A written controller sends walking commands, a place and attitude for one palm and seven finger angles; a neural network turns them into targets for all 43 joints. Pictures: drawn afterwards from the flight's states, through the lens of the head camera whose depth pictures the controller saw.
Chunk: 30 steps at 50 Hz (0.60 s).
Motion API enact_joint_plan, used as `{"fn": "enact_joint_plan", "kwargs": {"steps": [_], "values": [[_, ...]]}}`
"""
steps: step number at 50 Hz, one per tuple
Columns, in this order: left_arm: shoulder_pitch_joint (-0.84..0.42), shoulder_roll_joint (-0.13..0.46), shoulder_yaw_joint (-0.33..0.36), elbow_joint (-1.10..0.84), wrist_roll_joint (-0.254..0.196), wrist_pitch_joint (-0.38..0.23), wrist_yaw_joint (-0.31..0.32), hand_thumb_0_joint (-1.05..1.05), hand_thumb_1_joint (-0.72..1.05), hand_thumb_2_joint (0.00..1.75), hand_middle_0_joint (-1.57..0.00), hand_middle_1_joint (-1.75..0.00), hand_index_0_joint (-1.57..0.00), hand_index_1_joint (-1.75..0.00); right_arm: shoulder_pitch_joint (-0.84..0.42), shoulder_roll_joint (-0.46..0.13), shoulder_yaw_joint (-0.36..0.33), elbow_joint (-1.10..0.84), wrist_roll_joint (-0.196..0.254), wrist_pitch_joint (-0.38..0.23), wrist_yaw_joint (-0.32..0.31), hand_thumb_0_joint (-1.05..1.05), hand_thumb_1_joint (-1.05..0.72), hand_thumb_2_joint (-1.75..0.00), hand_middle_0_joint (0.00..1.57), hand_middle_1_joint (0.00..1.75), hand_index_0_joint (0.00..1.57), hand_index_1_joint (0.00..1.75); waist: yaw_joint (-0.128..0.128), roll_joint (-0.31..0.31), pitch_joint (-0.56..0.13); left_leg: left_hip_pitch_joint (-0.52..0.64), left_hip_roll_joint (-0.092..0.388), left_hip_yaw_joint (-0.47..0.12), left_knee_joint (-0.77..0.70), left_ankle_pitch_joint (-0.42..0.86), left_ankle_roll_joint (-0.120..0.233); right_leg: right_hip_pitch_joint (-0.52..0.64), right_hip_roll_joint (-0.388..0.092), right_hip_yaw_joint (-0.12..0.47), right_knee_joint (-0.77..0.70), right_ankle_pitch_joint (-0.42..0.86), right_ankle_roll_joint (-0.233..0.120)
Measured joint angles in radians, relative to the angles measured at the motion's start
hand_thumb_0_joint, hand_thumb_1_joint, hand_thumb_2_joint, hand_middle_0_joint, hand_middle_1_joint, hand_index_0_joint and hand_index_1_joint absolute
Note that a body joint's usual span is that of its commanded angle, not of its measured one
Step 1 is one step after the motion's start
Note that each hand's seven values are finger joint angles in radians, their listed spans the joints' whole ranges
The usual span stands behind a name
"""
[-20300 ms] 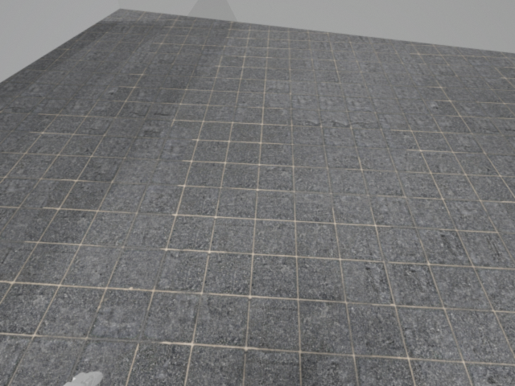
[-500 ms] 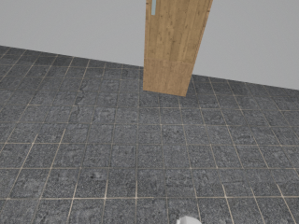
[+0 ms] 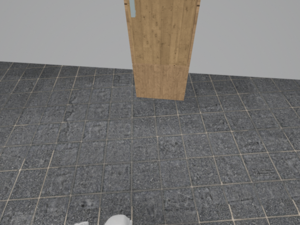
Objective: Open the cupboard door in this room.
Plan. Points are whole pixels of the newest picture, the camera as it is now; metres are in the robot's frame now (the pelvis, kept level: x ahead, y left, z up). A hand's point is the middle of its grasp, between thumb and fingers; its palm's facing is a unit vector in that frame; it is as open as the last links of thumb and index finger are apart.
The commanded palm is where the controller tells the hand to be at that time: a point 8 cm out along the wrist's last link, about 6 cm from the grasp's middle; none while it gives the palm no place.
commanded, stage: turn or walk to find it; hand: left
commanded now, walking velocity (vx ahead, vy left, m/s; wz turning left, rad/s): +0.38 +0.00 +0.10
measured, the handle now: (132, 3) +1.19 +0.13 +0.06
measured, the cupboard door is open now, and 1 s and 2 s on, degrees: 0 0 0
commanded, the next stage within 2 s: stand and wait in 0.02 s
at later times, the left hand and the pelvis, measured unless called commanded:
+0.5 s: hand out of the picture +0.06 +0.19 -0.18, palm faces +0.06 -0.98 -0.17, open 7.4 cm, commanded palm none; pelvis +0.08 +0.03 +0.00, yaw +0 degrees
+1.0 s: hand out of the picture +0.10 +0.16 -0.17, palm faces +0.04 -0.98 -0.19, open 7.4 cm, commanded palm none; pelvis +0.11 +0.00 +0.01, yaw +0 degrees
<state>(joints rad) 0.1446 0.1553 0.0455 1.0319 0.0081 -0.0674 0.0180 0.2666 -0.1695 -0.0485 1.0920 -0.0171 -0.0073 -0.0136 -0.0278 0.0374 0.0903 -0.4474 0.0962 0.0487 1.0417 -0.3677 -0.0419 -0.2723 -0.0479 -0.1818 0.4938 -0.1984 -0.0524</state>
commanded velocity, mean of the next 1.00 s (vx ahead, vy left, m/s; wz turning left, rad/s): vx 0.00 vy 0.00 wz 0.00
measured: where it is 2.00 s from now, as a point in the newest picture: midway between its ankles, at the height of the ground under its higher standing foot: outside the picture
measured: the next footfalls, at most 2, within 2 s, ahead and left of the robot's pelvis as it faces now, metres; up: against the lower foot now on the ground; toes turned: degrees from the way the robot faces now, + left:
left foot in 0.20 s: +0.14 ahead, +0.14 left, +0.00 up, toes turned +8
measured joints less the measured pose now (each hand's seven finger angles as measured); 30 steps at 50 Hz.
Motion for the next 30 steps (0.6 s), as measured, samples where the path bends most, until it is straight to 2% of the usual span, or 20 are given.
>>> {"fn": "enact_joint_plan", "kwargs": {"steps": [5, 9, 10, 11, 13, 15, 18, 23, 26, 30], "values": [[0.058, 0.021, -0.003, 0.043, 0.011, 0.013, -0.01, -0.01, 0.94, 0.9, -0.2, -0.3, -0.2, -0.3, -0.064, -0.012, -0.004, -0.029, -0.005, 0.0, 0.01, 0.01, -0.92, -0.9, 0.2, 0.3, 0.19, 0.3, 0.03, -0.011, -0.038, 0.01, 0.013, 0.032, -0.217, 0.04, -0.006, 0.065, 0.01, -0.016, -0.047, -0.016, 0.01], [0.109, 0.024, -0.006, 0.077, 0.008, 0.025, -0.011, 0.0, 0.92, 0.9, -0.2, -0.3, -0.2, -0.3, -0.095, -0.02, 0.005, -0.038, -0.002, -0.014, 0.011, 0.01, -0.92, -0.9, 0.2, 0.3, 0.19, 0.3, 0.056, -0.029, -0.051, 0.112, -0.001, 0.052, -0.435, 0.113, -0.007, 0.095, 0.007, -0.015, -0.022, -0.057, 0.033], [0.123, 0.021, -0.008, 0.085, 0.006, 0.031, -0.01, 0.0, 0.92, 0.9, -0.2, -0.3, -0.2, -0.3, -0.096, -0.023, 0.008, -0.039, -0.001, -0.022, 0.01, 0.01, -0.92, -0.9, 0.2, 0.3, 0.19, 0.3, 0.06, -0.026, -0.057, 0.146, -0.002, 0.052, -0.495, 0.163, -0.002, 0.094, 0.009, -0.015, 0.002, -0.076, 0.042], [0.131, 0.025, -0.009, 0.095, 0.004, 0.039, -0.01, 0.0, 0.92, 0.9, -0.2, -0.3, -0.2, -0.3, -0.1, -0.016, 0.011, -0.036, -0.002, -0.029, 0.008, 0.01, -0.92, -0.9, 0.2, 0.3, 0.19, 0.3, 0.062, -0.042, -0.056, 0.158, -0.013, 0.058, -0.498, 0.172, 0.017, 0.094, -0.004, -0.01, 0.029, -0.097, 0.05], [0.146, 0.029, -0.013, 0.11, 0.002, 0.056, -0.006, 0.0, 0.91, 0.9, -0.2, -0.3, -0.19, -0.3, -0.104, 0.002, 0.021, -0.033, -0.003, -0.031, 0.004, 0.0, -0.92, -0.9, 0.2, 0.3, 0.19, 0.3, 0.072, -0.074, -0.057, 0.179, -0.032, 0.079, -0.496, 0.145, 0.051, 0.082, -0.02, 0.022, 0.087, -0.18, 0.064], [0.154, 0.024, -0.02, 0.122, 0.004, 0.069, -0.006, 0.0, 0.91, 0.9, -0.2, -0.3, -0.19, -0.3, -0.105, 0.017, 0.031, -0.029, -0.003, -0.028, -0.004, 0.0, -0.91, -0.9, 0.2, 0.3, 0.2, 0.3, 0.072, -0.082, -0.06, 0.206, -0.044, 0.093, -0.528, 0.139, 0.066, 0.051, -0.024, 0.053, 0.169, -0.25, 0.07], [0.155, 0.008, -0.029, 0.128, 0.003, 0.07, -0.007, 0.01, 0.91, 0.9, -0.2, -0.3, -0.19, -0.3, -0.108, 0.024, 0.027, -0.022, 0.004, -0.029, -0.021, 0.0, -0.93, -0.9, 0.2, 0.3, 0.2, 0.3, 0.064, -0.075, -0.056, 0.236, -0.06, 0.1, -0.581, 0.16, 0.071, 0.024, -0.033, 0.083, 0.204, -0.256, 0.077], [0.154, -0.009, -0.042, 0.13, 0.006, 0.056, 0.002, 0.01, 0.91, 0.9, -0.2, -0.3, -0.19, -0.3, -0.103, 0.015, 0.02, 0.008, 0.014, -0.013, -0.021, -0.01, -0.95, -0.9, 0.2, 0.3, 0.2, 0.3, 0.06, -0.069, -0.056, 0.248, -0.078, 0.108, -0.569, 0.142, 0.062, 0.07, -0.047, 0.107, 0.025, -0.057, 0.083], [0.159, -0.025, -0.052, 0.137, 0.005, 0.053, 0.002, 0.01, 0.91, 0.9, -0.2, -0.3, -0.19, -0.3, -0.08, -0.001, 0.017, 0.027, 0.013, 0.0, -0.016, -0.01, -0.95, -0.9, 0.2, 0.3, 0.2, 0.3, 0.049, -0.04, -0.071, 0.268, -0.065, 0.094, -0.596, 0.146, 0.051, 0.097, -0.031, 0.092, -0.006, -0.063, 0.076], [0.158, -0.03, -0.057, 0.133, 0.002, 0.048, 0.006, 0.01, 0.9, 0.9, -0.2, -0.3, -0.19, -0.3, -0.044, 0.002, 0.027, 0.046, 0.01, -0.001, -0.013, -0.01, -0.95, -0.9, 0.2, 0.3, 0.2, 0.3, 0.04, -0.038, -0.075, 0.284, -0.055, 0.092, -0.636, 0.159, 0.041, 0.113, -0.016, 0.087, -0.047, -0.057, 0.066]]}}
